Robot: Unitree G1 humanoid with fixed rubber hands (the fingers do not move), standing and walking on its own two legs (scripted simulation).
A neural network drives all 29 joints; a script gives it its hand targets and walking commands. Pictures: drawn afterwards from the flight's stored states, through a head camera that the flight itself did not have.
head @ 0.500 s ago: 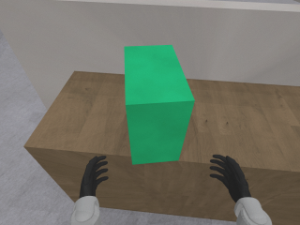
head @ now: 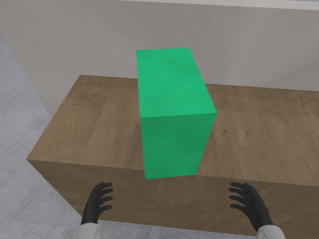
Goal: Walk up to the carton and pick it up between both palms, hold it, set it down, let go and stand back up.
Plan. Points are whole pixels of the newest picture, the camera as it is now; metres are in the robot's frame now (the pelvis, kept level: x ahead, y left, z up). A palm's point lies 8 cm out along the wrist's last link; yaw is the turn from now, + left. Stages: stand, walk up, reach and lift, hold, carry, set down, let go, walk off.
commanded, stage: set down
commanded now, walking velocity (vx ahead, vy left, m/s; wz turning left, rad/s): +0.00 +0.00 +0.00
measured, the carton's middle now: (166, 114) +0.46 +0.02 +0.05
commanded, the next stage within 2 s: let go in 0.82 s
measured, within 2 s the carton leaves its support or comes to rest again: neither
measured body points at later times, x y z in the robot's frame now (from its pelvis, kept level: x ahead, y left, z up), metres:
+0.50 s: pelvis +0.02 +0.01 +0.00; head +0.02 +0.02 +0.45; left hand +0.18 +0.22 -0.05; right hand +0.20 -0.21 -0.05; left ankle +0.00 +0.13 -0.75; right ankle +0.01 -0.12 -0.75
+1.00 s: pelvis +0.00 +0.01 +0.00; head +0.00 +0.02 +0.45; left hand +0.16 +0.23 -0.08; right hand +0.18 -0.21 -0.08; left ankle +0.00 +0.13 -0.75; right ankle +0.01 -0.12 -0.75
